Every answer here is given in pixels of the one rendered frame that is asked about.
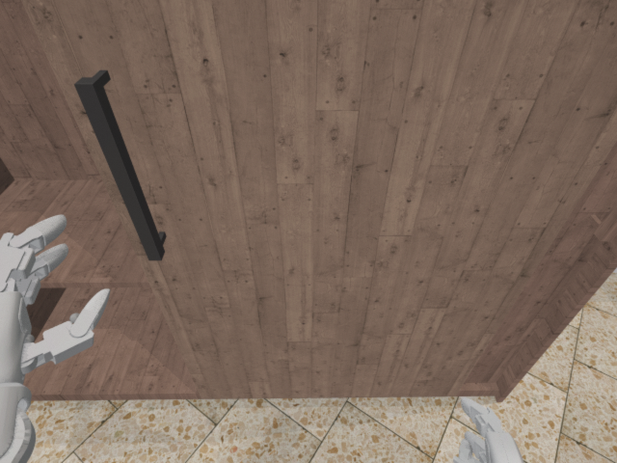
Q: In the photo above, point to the robot left forearm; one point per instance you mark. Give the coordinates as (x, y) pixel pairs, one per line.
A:
(17, 434)

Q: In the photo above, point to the handle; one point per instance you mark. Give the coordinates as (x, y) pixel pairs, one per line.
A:
(607, 229)
(97, 106)

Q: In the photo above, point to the robot left hand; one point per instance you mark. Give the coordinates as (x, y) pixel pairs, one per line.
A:
(20, 276)

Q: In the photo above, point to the wardrobe door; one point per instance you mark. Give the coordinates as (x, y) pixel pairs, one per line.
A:
(354, 192)
(574, 245)

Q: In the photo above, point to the robot right hand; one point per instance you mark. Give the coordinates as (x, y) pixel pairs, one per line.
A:
(499, 446)

